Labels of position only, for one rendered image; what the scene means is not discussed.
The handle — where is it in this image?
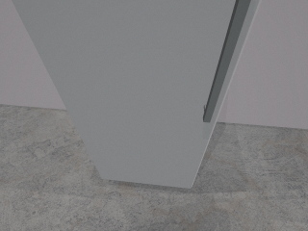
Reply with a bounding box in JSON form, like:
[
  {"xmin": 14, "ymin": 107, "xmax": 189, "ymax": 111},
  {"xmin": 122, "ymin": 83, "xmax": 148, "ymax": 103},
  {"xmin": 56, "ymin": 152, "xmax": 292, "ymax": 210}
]
[{"xmin": 203, "ymin": 0, "xmax": 251, "ymax": 123}]

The fridge door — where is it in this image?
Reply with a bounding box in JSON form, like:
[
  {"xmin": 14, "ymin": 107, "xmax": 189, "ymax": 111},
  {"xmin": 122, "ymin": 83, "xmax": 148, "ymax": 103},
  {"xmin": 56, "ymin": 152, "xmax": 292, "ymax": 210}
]
[{"xmin": 12, "ymin": 0, "xmax": 260, "ymax": 189}]

